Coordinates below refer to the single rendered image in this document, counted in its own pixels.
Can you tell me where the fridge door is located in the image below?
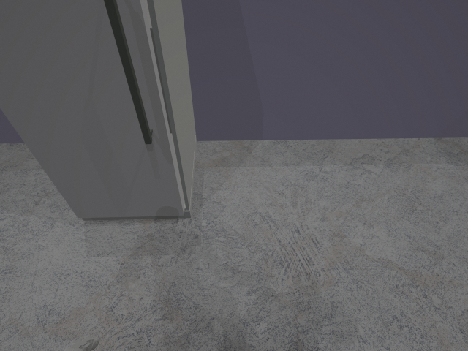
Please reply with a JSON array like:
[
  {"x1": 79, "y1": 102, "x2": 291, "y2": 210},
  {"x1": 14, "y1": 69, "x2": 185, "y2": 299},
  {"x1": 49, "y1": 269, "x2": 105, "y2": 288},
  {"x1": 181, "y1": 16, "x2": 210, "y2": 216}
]
[{"x1": 0, "y1": 0, "x2": 185, "y2": 218}]

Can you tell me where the robot left hand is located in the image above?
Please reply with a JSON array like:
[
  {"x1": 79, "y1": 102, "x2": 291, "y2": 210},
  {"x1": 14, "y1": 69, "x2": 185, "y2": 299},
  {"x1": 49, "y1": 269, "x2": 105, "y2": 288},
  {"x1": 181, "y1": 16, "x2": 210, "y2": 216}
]
[{"x1": 63, "y1": 336, "x2": 99, "y2": 351}]

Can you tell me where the handle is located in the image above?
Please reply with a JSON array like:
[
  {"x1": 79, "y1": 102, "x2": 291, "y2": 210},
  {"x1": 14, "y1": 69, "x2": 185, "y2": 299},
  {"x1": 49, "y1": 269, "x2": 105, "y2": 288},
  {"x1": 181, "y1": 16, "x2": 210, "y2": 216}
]
[{"x1": 104, "y1": 0, "x2": 153, "y2": 144}]

